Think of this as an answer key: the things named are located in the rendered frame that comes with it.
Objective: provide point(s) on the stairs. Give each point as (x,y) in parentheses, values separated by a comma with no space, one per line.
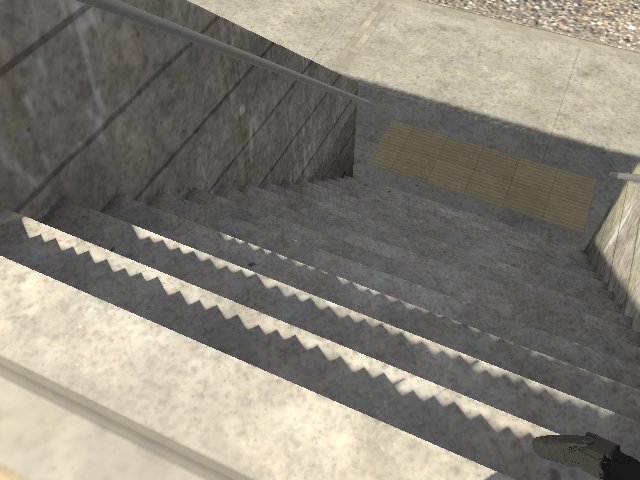
(468,333)

